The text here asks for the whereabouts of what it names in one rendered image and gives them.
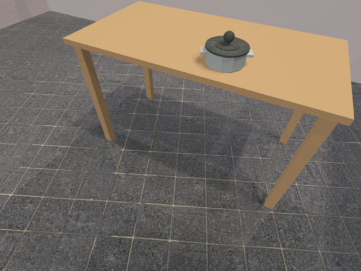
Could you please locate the pot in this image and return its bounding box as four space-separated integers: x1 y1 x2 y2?
200 46 254 73

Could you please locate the table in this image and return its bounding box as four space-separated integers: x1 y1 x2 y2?
63 1 354 209

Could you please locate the knob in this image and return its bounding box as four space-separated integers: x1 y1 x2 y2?
223 30 235 43

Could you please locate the lid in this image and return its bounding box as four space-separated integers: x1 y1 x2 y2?
205 36 250 58

